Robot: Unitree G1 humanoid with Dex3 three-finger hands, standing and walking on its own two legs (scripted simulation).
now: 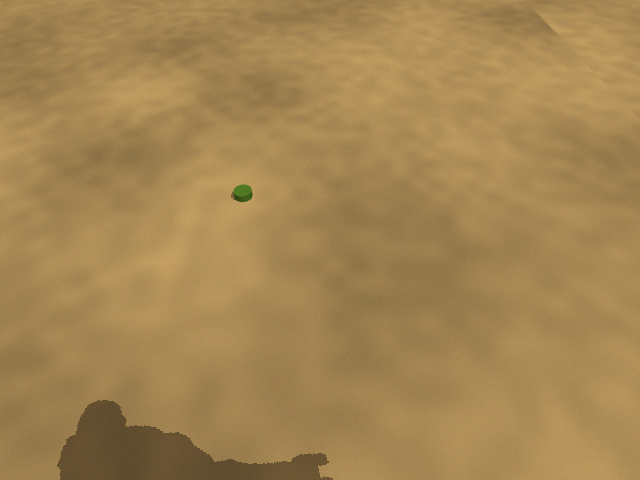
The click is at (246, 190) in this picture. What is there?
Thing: low tin
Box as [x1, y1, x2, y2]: [233, 184, 252, 201]
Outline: 249,186 244,184 235,187 233,191 235,198 239,201 248,200 252,195
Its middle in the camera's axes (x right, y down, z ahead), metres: -0.36 -0.22 +1.83
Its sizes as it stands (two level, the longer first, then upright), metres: 0.085 0.085 0.036
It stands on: the floor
